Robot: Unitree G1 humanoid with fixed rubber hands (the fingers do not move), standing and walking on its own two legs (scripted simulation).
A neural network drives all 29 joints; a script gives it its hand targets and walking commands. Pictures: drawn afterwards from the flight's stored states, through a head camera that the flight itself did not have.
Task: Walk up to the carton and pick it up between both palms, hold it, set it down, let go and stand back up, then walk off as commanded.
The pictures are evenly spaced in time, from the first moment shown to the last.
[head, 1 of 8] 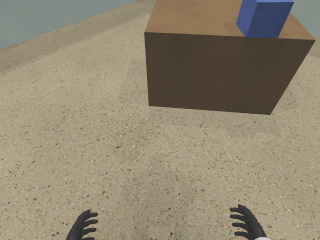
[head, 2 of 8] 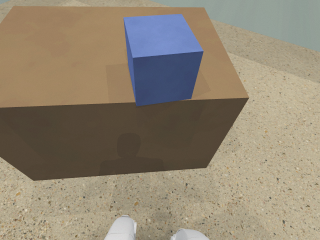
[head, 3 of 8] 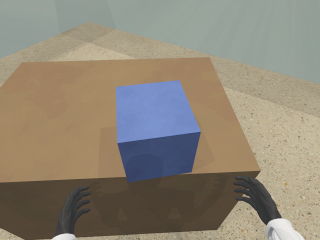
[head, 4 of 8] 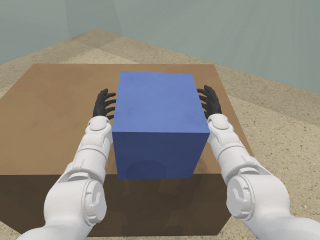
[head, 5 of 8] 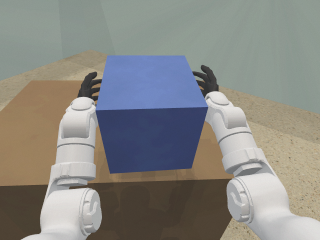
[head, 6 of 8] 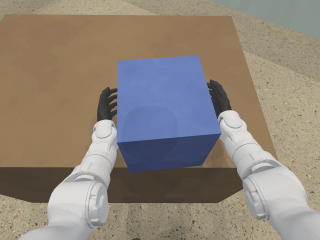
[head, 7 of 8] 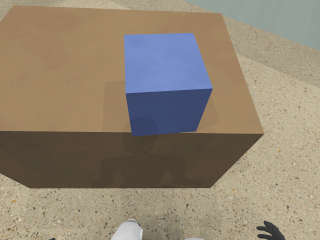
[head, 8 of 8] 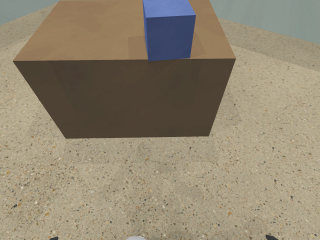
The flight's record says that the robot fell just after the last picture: no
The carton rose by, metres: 0.19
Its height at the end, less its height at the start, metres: +0.00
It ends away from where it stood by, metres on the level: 0.00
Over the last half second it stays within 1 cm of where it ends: yes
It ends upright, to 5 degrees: yes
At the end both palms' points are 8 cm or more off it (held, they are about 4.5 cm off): yes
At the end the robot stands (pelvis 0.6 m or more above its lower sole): yes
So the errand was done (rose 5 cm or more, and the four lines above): yes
